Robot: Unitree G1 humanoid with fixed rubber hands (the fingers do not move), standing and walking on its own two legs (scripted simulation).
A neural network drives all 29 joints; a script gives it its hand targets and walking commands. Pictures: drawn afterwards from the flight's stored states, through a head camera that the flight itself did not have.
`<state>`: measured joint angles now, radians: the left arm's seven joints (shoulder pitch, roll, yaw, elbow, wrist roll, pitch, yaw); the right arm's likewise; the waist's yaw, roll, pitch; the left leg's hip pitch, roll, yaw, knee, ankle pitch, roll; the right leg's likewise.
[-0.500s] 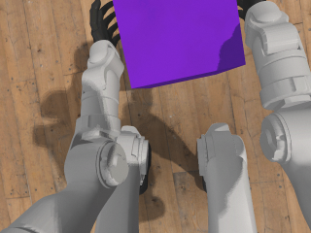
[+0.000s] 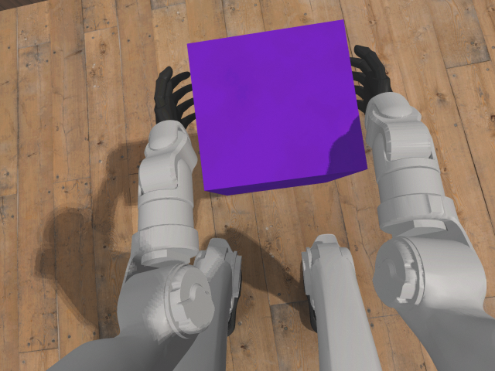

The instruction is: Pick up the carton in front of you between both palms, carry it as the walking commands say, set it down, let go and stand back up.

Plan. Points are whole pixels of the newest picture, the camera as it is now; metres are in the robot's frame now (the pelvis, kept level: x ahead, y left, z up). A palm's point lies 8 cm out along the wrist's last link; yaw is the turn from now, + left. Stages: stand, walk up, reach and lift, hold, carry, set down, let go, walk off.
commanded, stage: reach and lift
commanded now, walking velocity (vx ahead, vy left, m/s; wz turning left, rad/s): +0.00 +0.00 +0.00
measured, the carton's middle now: (271, 128) +0.49 -0.02 -0.13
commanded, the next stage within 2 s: none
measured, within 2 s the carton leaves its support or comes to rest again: neither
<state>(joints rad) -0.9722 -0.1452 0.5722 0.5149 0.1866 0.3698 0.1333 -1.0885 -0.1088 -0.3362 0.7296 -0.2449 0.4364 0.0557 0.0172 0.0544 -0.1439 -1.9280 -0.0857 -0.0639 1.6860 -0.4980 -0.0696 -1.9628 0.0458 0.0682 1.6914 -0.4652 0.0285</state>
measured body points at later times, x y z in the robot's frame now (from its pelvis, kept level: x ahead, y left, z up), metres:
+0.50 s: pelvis +0.04 +0.00 +0.13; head +0.19 -0.02 +0.56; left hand +0.45 +0.14 +0.11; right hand +0.45 -0.16 +0.09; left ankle +0.11 +0.13 -0.48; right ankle +0.11 -0.12 -0.48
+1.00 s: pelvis +0.09 +0.01 +0.25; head +0.10 +0.00 +0.70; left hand +0.42 +0.15 +0.25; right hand +0.40 -0.15 +0.24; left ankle +0.10 +0.13 -0.48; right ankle +0.11 -0.12 -0.48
